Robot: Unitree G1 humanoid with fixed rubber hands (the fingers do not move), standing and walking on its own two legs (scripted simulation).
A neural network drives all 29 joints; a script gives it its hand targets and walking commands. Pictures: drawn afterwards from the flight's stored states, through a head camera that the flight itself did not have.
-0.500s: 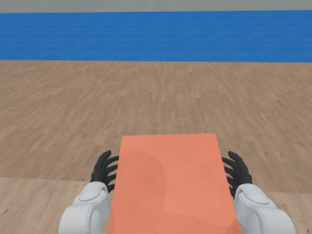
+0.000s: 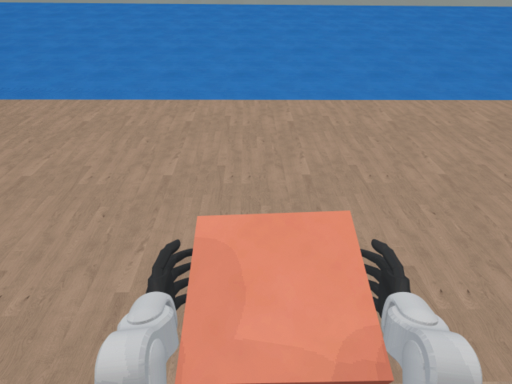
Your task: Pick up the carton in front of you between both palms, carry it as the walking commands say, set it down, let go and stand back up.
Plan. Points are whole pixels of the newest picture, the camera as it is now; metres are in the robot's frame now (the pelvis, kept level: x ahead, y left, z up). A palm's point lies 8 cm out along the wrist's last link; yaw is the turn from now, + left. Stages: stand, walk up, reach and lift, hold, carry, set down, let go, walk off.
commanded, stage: carry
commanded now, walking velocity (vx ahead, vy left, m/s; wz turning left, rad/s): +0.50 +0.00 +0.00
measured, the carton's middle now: (276, 318) +0.24 +0.00 +0.02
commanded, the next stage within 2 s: none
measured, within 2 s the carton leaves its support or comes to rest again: neither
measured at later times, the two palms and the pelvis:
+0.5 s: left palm (200, 132) +0.64 +0.15 +0.08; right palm (329, 126) +0.67 -0.15 +0.08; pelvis +0.32 -0.02 -0.01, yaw +2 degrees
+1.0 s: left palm (196, 86) +0.98 +0.22 +0.03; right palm (290, 81) +0.98 -0.08 +0.05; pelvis +0.65 +0.07 -0.05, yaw +1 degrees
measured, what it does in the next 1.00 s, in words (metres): goes down: right foot, then left foot 0.03 m lower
